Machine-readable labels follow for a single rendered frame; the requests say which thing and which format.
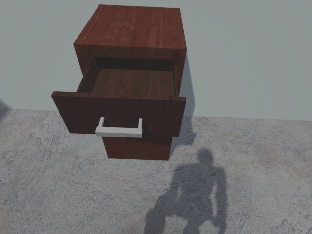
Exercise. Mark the drawer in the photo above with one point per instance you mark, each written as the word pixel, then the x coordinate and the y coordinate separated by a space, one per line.
pixel 123 90

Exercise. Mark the handle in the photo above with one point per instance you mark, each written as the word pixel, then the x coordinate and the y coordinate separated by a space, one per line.
pixel 118 131

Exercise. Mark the cabinet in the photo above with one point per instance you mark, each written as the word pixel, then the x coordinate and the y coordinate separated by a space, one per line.
pixel 134 32

